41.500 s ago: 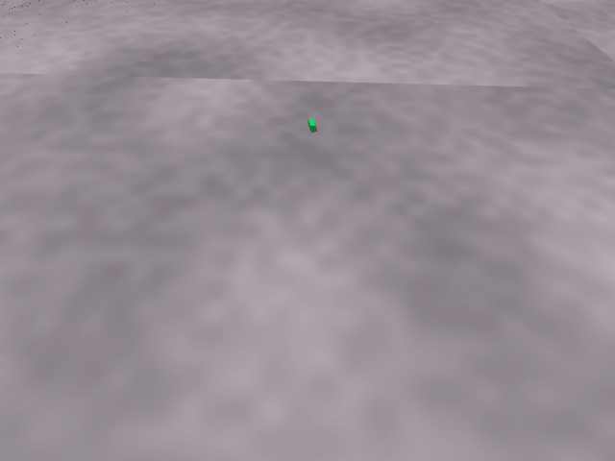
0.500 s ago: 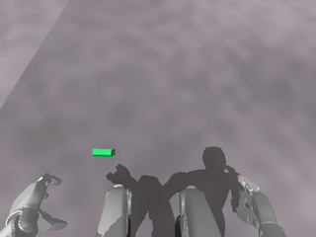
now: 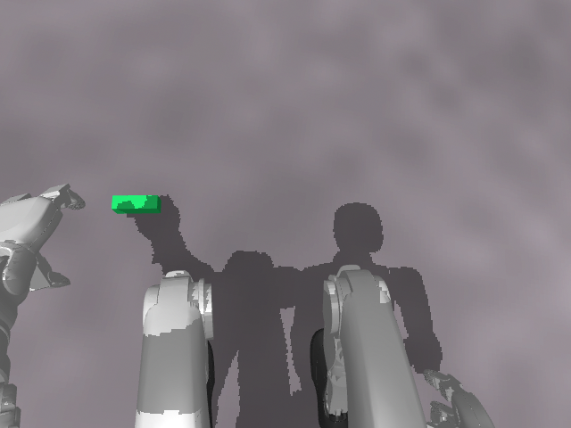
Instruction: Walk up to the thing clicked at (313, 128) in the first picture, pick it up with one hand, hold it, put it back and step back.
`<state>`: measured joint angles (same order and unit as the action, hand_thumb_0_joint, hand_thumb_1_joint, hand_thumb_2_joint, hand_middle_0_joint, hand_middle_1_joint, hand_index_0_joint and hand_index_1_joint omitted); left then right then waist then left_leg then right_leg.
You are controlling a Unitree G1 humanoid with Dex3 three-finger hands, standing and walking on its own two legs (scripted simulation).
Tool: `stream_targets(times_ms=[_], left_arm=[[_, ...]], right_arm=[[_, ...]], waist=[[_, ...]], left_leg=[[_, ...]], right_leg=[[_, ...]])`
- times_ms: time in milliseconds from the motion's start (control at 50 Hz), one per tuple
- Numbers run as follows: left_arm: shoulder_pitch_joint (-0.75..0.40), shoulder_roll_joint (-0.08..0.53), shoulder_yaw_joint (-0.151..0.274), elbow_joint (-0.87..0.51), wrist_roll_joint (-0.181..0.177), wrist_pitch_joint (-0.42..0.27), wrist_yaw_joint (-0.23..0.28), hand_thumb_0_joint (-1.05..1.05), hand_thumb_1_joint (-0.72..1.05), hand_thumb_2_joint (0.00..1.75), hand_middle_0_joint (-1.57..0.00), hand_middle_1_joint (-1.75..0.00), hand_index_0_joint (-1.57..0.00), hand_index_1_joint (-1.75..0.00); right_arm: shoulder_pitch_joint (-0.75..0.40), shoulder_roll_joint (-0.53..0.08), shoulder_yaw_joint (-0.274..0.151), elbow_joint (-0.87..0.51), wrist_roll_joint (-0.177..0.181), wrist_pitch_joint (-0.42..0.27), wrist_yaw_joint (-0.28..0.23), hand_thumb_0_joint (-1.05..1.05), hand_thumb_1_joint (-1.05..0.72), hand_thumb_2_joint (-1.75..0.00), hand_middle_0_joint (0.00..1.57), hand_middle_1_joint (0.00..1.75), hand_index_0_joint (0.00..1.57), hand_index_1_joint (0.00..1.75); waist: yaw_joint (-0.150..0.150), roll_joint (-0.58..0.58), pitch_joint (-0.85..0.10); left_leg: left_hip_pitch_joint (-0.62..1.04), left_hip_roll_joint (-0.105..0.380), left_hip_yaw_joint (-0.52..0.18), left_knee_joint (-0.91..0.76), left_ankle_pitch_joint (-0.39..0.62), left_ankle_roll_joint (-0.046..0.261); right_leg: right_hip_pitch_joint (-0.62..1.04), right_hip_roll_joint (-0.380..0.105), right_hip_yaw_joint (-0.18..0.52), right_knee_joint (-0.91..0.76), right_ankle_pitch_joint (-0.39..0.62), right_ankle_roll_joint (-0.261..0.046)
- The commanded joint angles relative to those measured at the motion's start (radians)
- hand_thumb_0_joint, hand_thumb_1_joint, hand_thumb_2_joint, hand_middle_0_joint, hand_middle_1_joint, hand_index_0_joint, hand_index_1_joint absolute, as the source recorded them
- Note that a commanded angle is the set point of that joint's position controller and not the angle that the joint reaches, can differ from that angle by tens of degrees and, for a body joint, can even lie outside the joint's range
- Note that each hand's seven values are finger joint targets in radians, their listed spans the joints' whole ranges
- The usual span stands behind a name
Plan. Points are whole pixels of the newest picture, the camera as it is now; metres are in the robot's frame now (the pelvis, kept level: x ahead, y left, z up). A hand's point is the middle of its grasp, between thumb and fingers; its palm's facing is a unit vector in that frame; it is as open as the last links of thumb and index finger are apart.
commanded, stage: rise first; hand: left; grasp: from above
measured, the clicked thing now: (137, 204) +0.51 +0.29 -0.37
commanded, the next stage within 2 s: none
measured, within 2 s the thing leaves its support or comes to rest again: neither
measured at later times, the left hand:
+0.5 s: hand (71, 226) +0.41 +0.34 -0.21, palm faces -0.48 -0.05 -0.87, open 12.3 cm
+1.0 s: hand (85, 218) +0.44 +0.33 -0.24, palm faces -0.47 -0.05 -0.88, open 12.3 cm
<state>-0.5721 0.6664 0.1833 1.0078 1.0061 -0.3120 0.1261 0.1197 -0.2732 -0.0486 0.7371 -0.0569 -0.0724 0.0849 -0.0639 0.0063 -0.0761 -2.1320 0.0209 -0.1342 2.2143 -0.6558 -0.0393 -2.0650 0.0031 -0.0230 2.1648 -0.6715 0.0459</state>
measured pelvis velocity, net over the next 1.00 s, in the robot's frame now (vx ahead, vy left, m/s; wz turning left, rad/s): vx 0.01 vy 0.00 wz -0.05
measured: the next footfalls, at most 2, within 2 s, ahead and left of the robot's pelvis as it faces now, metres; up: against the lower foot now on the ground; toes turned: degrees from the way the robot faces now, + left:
none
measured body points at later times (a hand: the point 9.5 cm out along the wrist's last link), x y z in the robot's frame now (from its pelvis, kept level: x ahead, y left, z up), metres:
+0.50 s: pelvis +0.00 +0.01 -0.05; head +0.23 +0.08 +0.33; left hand +0.43 +0.34 -0.16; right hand +0.09 -0.28 -0.16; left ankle +0.09 +0.14 -0.35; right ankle +0.10 -0.13 -0.35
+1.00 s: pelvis +0.01 +0.00 -0.07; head +0.25 +0.07 +0.30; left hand +0.46 +0.33 -0.19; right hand +0.09 -0.28 -0.19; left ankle +0.09 +0.14 -0.35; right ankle +0.10 -0.13 -0.35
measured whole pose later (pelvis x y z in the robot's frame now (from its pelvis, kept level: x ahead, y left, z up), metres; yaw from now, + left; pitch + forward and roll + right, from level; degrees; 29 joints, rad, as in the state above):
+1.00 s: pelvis +0.01 +0.00 -0.07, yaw -3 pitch +33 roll -8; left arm -0.85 0.83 0.19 1.43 1.36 -0.39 0.41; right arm 0.07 -0.26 0.02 0.79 -0.20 0.01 0.13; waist -0.18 -0.04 -0.03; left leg -2.34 0.00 -0.19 2.46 -0.70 -0.05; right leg -2.25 0.02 -0.04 2.39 -0.71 0.06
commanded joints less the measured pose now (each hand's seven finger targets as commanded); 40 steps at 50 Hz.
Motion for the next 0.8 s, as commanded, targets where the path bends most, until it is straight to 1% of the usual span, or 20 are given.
stream_targets(times_ms=[0,40,80,140,160,180,200,240,280,320,340,360,380,440,460,480,580,640,700,780], left_arm=[[-0.27,0.369,0.089,-0.065,0.053,-0.035,0.09,0.0,-0.27,0.82,-0.3,-0.73,-0.29,-0.74],[-0.281,0.365,0.078,-0.013,0.086,-0.038,0.113,0.0,-0.27,0.82,-0.31,-0.71,-0.3,-0.72],[-0.33,0.368,0.069,-0.014,0.112,-0.042,0.13,0.0,-0.25,0.8,-0.33,-0.68,-0.32,-0.69],[-0.343,0.373,0.052,0.074,0.149,-0.044,0.148,0.0,-0.25,0.79,-0.32,-0.68,-0.31,-0.69],[-0.39,0.367,0.041,0.045,0.157,-0.053,0.156,0.0,-0.25,0.8,-0.32,-0.67,-0.31,-0.68],[-0.386,0.373,0.038,0.061,0.17,-0.053,0.161,0.0,-0.23,0.77,-0.34,-0.66,-0.33,-0.67],[-0.393,0.362,0.023,0.091,0.179,-0.053,0.164,0.0,-0.23,0.78,-0.33,-0.67,-0.32,-0.68],[-0.422,0.393,0.04,0.086,0.196,-0.064,0.179,0.0,-0.21,0.76,-0.35,-0.65,-0.34,-0.66],[-0.444,0.395,0.027,0.11,0.219,-0.071,0.193,0.0,-0.22,0.76,-0.33,-0.67,-0.33,-0.67],[-0.444,0.412,0.038,0.139,0.241,-0.075,0.207,0.0,-0.18,0.72,-0.36,-0.67,-0.36,-0.66],[-0.441,0.407,0.031,0.174,0.255,-0.076,0.214,0.0,-0.2,0.73,-0.35,-0.67,-0.35,-0.67],[-0.481,0.407,0.03,0.142,0.254,-0.085,0.222,0.0,-0.18,0.72,-0.36,-0.65,-0.36,-0.65],[-0.472,0.406,0.027,0.147,0.266,-0.085,0.226,0.0,-0.18,0.72,-0.37,-0.66,-0.37,-0.66],[-0.504,0.424,0.031,0.144,0.286,-0.091,0.242,0.0,-0.19,0.72,-0.36,-0.66,-0.36,-0.66],[-0.481,0.428,0.037,0.169,0.29,-0.09,0.249,0.0,-0.18,0.71,-0.36,-0.67,-0.37,-0.66],[-0.476,0.421,0.029,0.192,0.303,-0.09,0.252,0.0,-0.19,0.72,-0.36,-0.67,-0.37,-0.66],[-0.507,0.431,0.026,0.208,0.325,-0.096,0.276,0.0,-0.2,0.73,-0.36,-0.66,-0.36,-0.67],[-0.52,0.443,0.039,0.231,0.321,-0.103,0.294,0.0,-0.2,0.73,-0.36,-0.68,-0.36,-0.68],[-0.537,0.44,0.033,0.249,0.328,-0.1,0.307,0.0,-0.21,0.74,-0.35,-0.69,-0.35,-0.69],[-0.531,0.446,0.038,0.276,0.326,-0.09,0.32,0.0,-0.21,0.74,-0.35,-0.7,-0.35,-0.7]], right_arm=[[0.141,-0.219,-0.068,-0.052,-0.018,0.013,-0.001,0.0,-0.87,-0.9,0.2,0.3,0.2,0.3],[0.138,-0.217,-0.062,-0.05,-0.025,0.029,0.004,0.0,-0.88,-0.9,0.2,0.3,0.2,0.3],[0.135,-0.22,-0.058,-0.051,-0.032,0.039,0.007,0.0,-0.89,-0.9,0.2,0.3,0.2,0.3],[0.145,-0.233,-0.055,-0.033,-0.041,0.053,0.012,0.0,-0.89,-0.9,0.2,0.3,0.2,0.3],[0.136,-0.233,-0.053,-0.037,-0.047,0.054,0.014,0.0,-0.89,-0.9,0.2,0.3,0.2,0.3],[0.134,-0.229,-0.051,-0.031,-0.05,0.056,0.015,0.0,-0.89,-0.9,0.2,0.3,0.2,0.3],[0.146,-0.23,-0.05,-0.021,-0.053,0.059,0.016,0.0,-0.89,-0.9,0.2,0.3,0.2,0.3],[0.143,-0.237,-0.046,-0.02,-0.058,0.063,0.019,0.0,-0.89,-0.9,0.2,0.3,0.2,0.3],[0.138,-0.237,-0.042,-0.014,-0.066,0.064,0.021,0.0,-0.9,-0.9,0.2,0.3,0.2,0.3],[0.136,-0.238,-0.04,-0.005,-0.072,0.07,0.021,0.0,-0.9,-0.9,0.2,0.3,0.2,0.3],[0.145,-0.235,-0.039,0.005,-0.079,0.074,0.023,0.0,-0.9,-0.9,0.2,0.3,0.2,0.3],[0.133,-0.238,-0.04,-0.003,-0.08,0.073,0.024,0.0,-0.9,-0.9,0.2,0.3,0.2,0.3],[0.131,-0.231,-0.034,-0.001,-0.084,0.075,0.026,0.0,-0.9,-0.9,0.2,0.3,0.2,0.3],[0.131,-0.238,-0.035,0.004,-0.091,0.078,0.028,0.0,-0.9,-0.9,0.2,0.3,0.2,0.3],[0.13,-0.241,-0.039,0.007,-0.094,0.079,0.028,0.0,-0.9,-0.9,0.2,0.3,0.2,0.3],[0.139,-0.237,-0.033,0.015,-0.102,0.081,0.03,0.0,-0.9,-0.9,0.2,0.3,0.2,0.3],[0.124,-0.237,-0.024,0.015,-0.113,0.088,0.033,0.0,-0.9,-0.9,0.2,0.3,0.2,0.3],[0.121,-0.24,-0.022,0.019,-0.119,0.088,0.034,0.0,-0.9,-0.9,0.2,0.3,0.2,0.3],[0.119,-0.236,-0.014,0.023,-0.126,0.086,0.034,0.0,-0.9,-0.9,0.2,0.3,0.2,0.3],[0.128,-0.238,-0.009,0.031,-0.135,0.082,0.037,0.0,-0.9,-0.9,0.2,0.3,0.2,0.3]], waist=[[0.002,0.146,-0.659],[-0.003,0.144,-0.626],[-0.003,0.177,-0.637],[-0.025,0.183,-0.597],[-0.035,0.197,-0.603],[-0.028,0.202,-0.613],[-0.044,0.2,-0.6],[-0.046,0.196,-0.614],[-0.052,0.229,-0.612],[-0.049,0.232,-0.616],[-0.06,0.226,-0.6],[-0.068,0.218,-0.604],[-0.058,0.236,-0.61],[-0.066,0.259,-0.641],[-0.064,0.25,-0.645],[-0.074,0.256,-0.642],[-0.083,0.268,-0.629],[-0.085,0.246,-0.621],[-0.093,0.245,-0.618],[-0.097,0.248,-0.629]], left_leg=[[0.452,-0.02,0.103,-0.232,0.049,0.068],[0.414,-0.024,0.102,-0.223,0.029,0.069],[0.436,-0.025,0.096,-0.217,0.04,0.064],[0.416,-0.025,0.081,-0.203,0.013,0.062],[0.417,-0.025,0.08,-0.192,0.023,0.062],[0.428,-0.027,0.083,-0.184,0.034,0.062],[0.417,-0.027,0.087,-0.168,0.049,0.064],[0.417,-0.03,0.083,-0.151,0.072,0.064],[0.419,-0.028,0.081,-0.14,0.076,0.06],[0.433,-0.028,0.08,-0.129,0.094,0.058],[0.4,-0.03,0.09,-0.117,0.077,0.061],[0.39,-0.031,0.088,-0.111,0.066,0.062],[0.4,-0.033,0.092,-0.105,0.09,0.063],[0.417,-0.031,0.089,-0.089,0.118,0.061],[0.427,-0.029,0.085,-0.085,0.128,0.06],[0.419,-0.031,0.087,-0.079,0.14,0.061],[0.404,-0.031,0.085,-0.061,0.146,0.064],[0.382,-0.032,0.08,-0.052,0.126,0.066],[0.366,-0.034,0.084,-0.039,0.126,0.066],[0.377,-0.032,0.084,-0.019,0.164,0.066]], right_leg=[[0.261,0.022,-0.089,-0.231,0.058,-0.074],[0.236,0.024,-0.096,-0.217,0.038,-0.076],[0.205,0.022,-0.101,-0.196,0.053,-0.079],[0.15,0.023,-0.114,-0.164,0.042,-0.08],[0.138,0.021,-0.115,-0.154,0.055,-0.078],[0.137,0.022,-0.113,-0.153,0.06,-0.081],[0.135,0.021,-0.114,-0.15,0.073,-0.079],[0.127,0.021,-0.116,-0.131,0.093,-0.078],[0.108,0.021,-0.12,-0.113,0.099,-0.079],[0.094,0.022,-0.122,-0.1,0.11,-0.08],[0.093,0.025,-0.122,-0.107,0.096,-0.079],[0.087,0.025,-0.123,-0.105,0.09,-0.076],[0.099,0.024,-0.121,-0.097,0.107,-0.078],[0.089,0.027,-0.127,-0.071,0.131,-0.076],[0.089,0.028,-0.13,-0.067,0.139,-0.075],[0.092,0.029,-0.129,-0.063,0.148,-0.076],[0.074,0.029,-0.129,-0.044,0.154,-0.074],[0.062,0.029,-0.134,-0.036,0.138,-0.071],[0.058,0.031,-0.133,-0.032,0.142,-0.073],[0.069,0.029,-0.133,-0.017,0.178,-0.069]])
